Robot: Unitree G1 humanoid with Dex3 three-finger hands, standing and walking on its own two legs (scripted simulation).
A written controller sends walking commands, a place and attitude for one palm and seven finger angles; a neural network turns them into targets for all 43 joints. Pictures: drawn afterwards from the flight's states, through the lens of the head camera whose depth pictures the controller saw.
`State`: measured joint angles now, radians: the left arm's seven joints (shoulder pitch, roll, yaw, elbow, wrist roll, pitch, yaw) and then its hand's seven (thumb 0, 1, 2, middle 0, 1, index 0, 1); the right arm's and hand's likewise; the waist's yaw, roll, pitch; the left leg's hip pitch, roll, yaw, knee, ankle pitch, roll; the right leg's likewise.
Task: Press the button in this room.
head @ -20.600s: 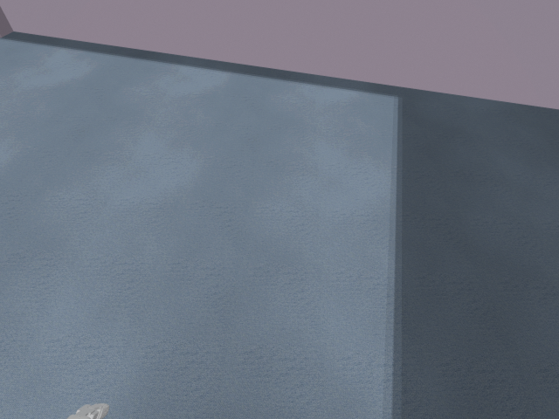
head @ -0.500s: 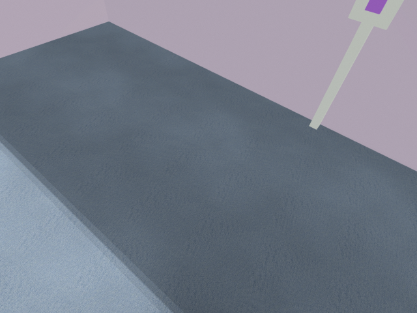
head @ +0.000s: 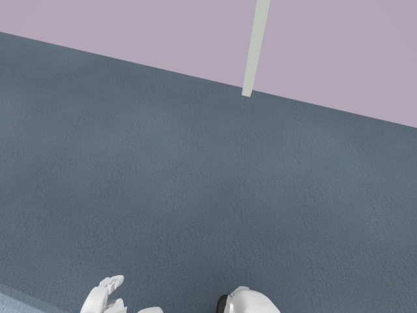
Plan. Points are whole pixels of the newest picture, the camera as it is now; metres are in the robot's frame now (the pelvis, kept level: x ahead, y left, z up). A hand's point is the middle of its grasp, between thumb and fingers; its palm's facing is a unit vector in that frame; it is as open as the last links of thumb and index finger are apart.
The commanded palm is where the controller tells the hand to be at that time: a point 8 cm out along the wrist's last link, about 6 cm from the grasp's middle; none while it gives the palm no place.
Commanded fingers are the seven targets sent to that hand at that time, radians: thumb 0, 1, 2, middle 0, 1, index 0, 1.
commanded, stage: turn or walk to find it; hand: left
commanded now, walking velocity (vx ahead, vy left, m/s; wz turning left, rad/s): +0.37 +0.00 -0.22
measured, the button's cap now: out of the picture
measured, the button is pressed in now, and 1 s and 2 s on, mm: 0 0 0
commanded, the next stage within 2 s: stand and wait in 0.28 s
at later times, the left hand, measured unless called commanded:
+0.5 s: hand (112, 296) +0.17 +0.21 -0.16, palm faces +0.00 -0.98 -0.18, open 7.3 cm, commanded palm none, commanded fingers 0.00 0.90 0.90 -0.20 -0.30 -0.20 -0.30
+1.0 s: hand (143, 231) +0.30 +0.16 -0.14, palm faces -0.06 -0.97 -0.24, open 7.2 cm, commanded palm none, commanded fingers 0.00 0.90 0.90 -0.20 -0.30 -0.20 -0.30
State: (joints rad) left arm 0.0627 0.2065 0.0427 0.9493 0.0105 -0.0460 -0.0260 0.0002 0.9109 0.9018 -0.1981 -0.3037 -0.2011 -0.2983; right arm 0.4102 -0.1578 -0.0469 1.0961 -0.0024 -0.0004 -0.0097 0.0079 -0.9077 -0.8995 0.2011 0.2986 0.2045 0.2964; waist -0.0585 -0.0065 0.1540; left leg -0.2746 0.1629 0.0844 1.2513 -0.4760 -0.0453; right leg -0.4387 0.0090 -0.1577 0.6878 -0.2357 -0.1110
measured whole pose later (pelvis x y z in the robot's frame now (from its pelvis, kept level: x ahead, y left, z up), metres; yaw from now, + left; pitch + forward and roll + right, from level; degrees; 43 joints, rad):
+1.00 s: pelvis +0.26 -0.02 +0.03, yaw -4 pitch -1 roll +1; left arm 0.22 0.17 0.00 1.14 0.00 -0.03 0.04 0.01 0.94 0.90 -0.20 -0.30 -0.20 -0.30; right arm 0.33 -0.12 -0.01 1.18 -0.01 -0.01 -0.02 0.00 -0.91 -0.90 0.20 0.30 0.20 0.30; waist -0.02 0.02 0.01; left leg -0.13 0.10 0.14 0.39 -0.24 -0.06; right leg -0.18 -0.03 -0.12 0.46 -0.27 -0.03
